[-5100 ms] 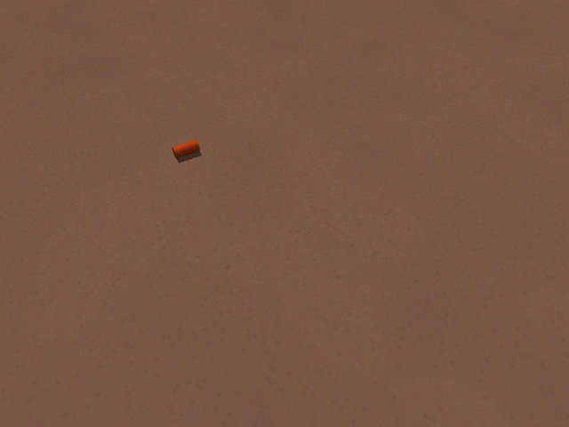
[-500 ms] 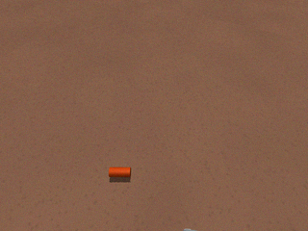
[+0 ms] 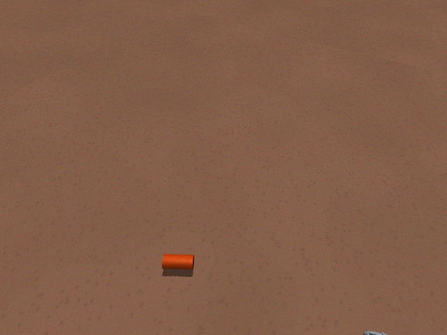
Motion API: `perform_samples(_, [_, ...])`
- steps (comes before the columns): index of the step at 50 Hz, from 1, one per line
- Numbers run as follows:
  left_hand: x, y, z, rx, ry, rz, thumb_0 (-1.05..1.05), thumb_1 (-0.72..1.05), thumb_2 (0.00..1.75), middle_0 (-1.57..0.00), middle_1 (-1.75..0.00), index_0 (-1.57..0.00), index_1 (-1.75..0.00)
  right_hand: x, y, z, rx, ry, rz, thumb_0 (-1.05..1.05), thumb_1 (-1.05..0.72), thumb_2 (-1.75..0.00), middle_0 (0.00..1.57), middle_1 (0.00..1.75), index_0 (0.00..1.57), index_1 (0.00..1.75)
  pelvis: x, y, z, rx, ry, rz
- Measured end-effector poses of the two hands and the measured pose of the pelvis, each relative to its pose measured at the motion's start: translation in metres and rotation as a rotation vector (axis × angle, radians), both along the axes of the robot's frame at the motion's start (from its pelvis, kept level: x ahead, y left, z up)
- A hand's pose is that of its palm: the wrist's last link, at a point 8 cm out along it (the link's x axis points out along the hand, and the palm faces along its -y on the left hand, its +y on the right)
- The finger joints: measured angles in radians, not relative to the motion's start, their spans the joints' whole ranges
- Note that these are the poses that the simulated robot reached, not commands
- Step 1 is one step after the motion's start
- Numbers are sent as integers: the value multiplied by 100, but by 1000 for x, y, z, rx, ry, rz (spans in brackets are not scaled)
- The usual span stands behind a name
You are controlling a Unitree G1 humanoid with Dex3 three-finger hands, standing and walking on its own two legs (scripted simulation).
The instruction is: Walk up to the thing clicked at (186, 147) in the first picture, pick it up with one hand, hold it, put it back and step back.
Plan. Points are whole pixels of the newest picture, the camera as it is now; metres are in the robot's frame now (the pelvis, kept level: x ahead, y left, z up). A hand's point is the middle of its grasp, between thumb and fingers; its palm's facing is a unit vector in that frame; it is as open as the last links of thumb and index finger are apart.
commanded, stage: walk up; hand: left
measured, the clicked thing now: (178, 261) +0.55 +0.20 -0.74
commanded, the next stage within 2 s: none
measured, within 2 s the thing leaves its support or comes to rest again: neither
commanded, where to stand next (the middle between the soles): +0.11 +0.02 m, yaw -1 degrees
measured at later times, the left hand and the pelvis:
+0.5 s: hand out of the picture +0.10 +0.25 -0.15, palm faces -0.02 -0.93 -0.36, open 7.4 cm; pelvis +0.01 +0.00 +0.00, yaw +0 degrees
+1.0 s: hand out of the picture +0.09 +0.36 -0.18, palm faces -0.03 -0.92 -0.40, open 7.4 cm; pelvis +0.03 +0.06 -0.02, yaw +0 degrees
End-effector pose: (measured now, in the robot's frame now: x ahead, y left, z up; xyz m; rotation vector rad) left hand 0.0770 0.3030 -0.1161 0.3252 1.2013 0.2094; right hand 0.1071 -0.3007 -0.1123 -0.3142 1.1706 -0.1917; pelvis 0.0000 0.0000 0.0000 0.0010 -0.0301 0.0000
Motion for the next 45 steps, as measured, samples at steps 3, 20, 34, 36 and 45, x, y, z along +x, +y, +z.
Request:
perform_samples(3, [1, 0, 2, 3, 5, 0, 0, 90, 89, -20, -30, -20, -30, 0, 0, 0, 4, 7, -5, 1, -90, -90, 20, 30, 20, 30, 2, 0, 1, 1, 1, 0])
perform_samples(20, [14, -6, 7, 9, 4, -7, 0, 90, 89, -20, -30, -20, -30, -19, -2, -8, 21, 67, -40, 1, -90, -90, 20, 30, 20, 30, 10, -3, 4, 5, -2, 0])
perform_samples(34, [17, -1, 9, 24, -44, -15, 0, 90, 89, -21, -30, -20, -30, -21, -10, -8, 13, 70, -16, 1, -90, -90, 20, 30, 20, 30, 15, 0, -1, -9, 2, 11])
perform_samples(36, [7, 11, 11, 44, -43, -1, 0, 90, 89, -21, -30, -20, -30, -18, -11, -5, 1, 79, 0, 1, -90, -90, 20, 30, 20, 30, 18, 8, -2, -15, 5, 14])
perform_samples(45, [-13, 92, -15, 77, 104, 66, 0, 90, 89, -20, -30, -20, -30, -9, 21, -4, -105, 65, -11, 1, -91, -90, 20, 30, 20, 30, 34, 56, -21, -12, -11, 9])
